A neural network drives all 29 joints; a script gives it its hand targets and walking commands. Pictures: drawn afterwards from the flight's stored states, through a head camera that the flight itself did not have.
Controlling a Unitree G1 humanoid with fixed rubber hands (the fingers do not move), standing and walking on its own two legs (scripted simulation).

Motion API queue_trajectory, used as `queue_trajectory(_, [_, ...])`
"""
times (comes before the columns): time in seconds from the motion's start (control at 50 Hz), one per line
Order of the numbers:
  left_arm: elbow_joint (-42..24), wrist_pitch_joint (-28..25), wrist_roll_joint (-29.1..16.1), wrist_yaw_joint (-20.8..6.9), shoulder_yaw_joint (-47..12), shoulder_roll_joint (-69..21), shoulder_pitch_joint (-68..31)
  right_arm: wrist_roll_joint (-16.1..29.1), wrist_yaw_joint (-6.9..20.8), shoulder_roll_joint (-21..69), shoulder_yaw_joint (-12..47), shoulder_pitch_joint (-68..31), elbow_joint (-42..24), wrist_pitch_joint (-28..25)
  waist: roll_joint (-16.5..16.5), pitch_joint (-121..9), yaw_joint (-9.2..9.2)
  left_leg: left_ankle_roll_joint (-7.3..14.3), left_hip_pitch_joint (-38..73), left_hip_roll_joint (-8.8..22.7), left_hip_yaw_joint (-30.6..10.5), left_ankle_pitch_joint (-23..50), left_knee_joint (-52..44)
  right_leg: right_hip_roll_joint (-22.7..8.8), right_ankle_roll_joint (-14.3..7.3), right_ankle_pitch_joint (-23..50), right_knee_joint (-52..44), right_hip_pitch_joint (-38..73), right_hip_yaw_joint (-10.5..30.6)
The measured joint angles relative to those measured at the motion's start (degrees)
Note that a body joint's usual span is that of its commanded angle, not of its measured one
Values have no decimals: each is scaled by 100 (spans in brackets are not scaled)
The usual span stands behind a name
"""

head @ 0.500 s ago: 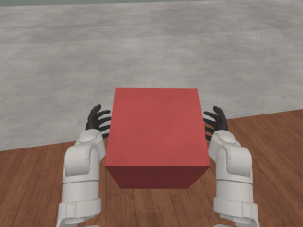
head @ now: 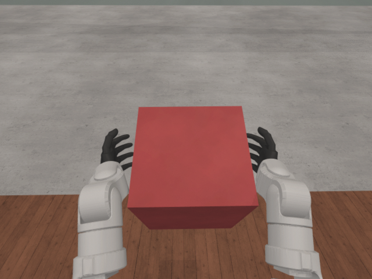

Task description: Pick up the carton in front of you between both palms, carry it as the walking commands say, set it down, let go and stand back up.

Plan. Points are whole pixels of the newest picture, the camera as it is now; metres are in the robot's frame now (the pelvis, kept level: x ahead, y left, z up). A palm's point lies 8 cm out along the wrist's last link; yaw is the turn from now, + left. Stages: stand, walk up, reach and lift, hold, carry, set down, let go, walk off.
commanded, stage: carry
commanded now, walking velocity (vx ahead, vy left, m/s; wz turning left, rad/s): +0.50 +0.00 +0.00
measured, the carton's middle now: (190, 174) +0.35 -0.02 +0.05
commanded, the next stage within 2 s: none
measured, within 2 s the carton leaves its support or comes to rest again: neither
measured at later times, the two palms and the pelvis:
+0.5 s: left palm (111, 106) +0.59 +0.19 +0.08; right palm (214, 97) +0.62 -0.12 +0.07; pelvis +0.28 +0.01 -0.03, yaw +2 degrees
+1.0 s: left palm (131, 68) +0.91 +0.17 +0.03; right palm (207, 66) +0.90 -0.14 +0.03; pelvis +0.58 +0.02 -0.08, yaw +2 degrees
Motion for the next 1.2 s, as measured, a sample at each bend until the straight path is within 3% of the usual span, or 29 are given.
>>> queue_trajectory(0.06, [351,77,37,26,-72,-30,-217,46,-83,-160,-93,-21,182,60,75,126,390,-172,-997,256,366,-179,1921,116,-230,-1098,879,-120,-141])
queue_trajectory(0.1, [390,160,-54,-48,-23,-34,-84,-20,-102,0,-207,39,235,149,0,199,544,-186,-1541,447,576,111,2117,73,-261,-1302,969,40,-163])
queue_trajectory(0.2, [371,131,-289,-291,39,-11,139,-254,-76,336,-400,182,158,132,-10,385,764,-189,-2407,927,689,757,909,16,-322,-1686,821,560,-231])
queue_trajectory(0.3, [328,-11,-346,-313,-99,-21,105,-320,-92,286,-397,291,-48,-26,-5,464,884,-149,-2719,1179,640,1953,-256,23,-280,-2061,630,1131,-222])
queue_trajectory(0.42, [225,3,-306,-208,-289,-66,-22,-267,-99,103,-399,315,-298,-7,91,319,963,-58,-2268,1121,849,3264,-1946,115,-152,-2780,660,1857,-163])
queue_trajectory(0.5, [249,174,-208,-152,-293,-18,-112,-327,-89,78,-400,192,-160,79,135,145,952,116,-1459,940,1180,3935,-3021,175,-47,-3669,1496,2183,-96])
queue_trajectory(0.58, [523,267,-272,-117,-167,281,-186,-458,-121,246,-320,-30,301,90,-87,178,554,353,-1550,708,1297,2697,-1903,111,73,-4235,4349,1104,212])
queue_trajectory(0.62, [626,316,-266,-125,-57,175,-123,-424,-68,274,-355,91,364,151,-5,240,383,374,-1433,711,1262,2497,-1794,71,38,-4042,4840,495,200])
queue_trajectory(0.78, [396,33,-7,-138,130,-160,54,-79,198,203,-298,309,237,-95,28,546,94,386,-596,700,1222,1968,-2193,-415,79,-2637,3120,-973,265])
queue_trajectory(0.94, [-93,-29,-85,-93,85,39,180,-34,85,243,-22,192,-38,-124,-104,376,-72,210,391,585,1092,961,-2127,-272,-74,-194,591,-616,-10])
queue_trajectory(1.02, [-19,105,-53,-49,24,85,-7,-92,-37,134,-7,68,-83,60,-169,132,32,103,569,504,1091,8,-827,-139,-273,348,-240,231,-297])
queue_trajectory(1.06, [197,108,-34,-8,-30,24,-200,-59,-92,-76,-55,-71,57,108,114,139,262,-64,-28,678,900,-268,724,92,-411,-725,544,46,-390])
queue_trajectory(1.1, [396,191,-28,8,-63,1,-290,1,-130,-135,-129,-33,127,190,63,222,479,-110,-773,674,775,-218,1929,132,-441,-1220,1004,-11,-405])
queue_trajectory(1.14, [417,274,-117,-59,-27,-7,-171,-36,-135,15,-262,12,179,266,-15,305,600,-131,-1411,774,772,88,2174,132,-423,-1386,1054,135,-393])
queue_trajectory(1.2, [359,270,-250,-208,22,-10,8,-141,-88,257,-429,78,141,274,-33,441,680,-173,-2124,1026,757,510,1542,132,-452,-1600,910,454,-395])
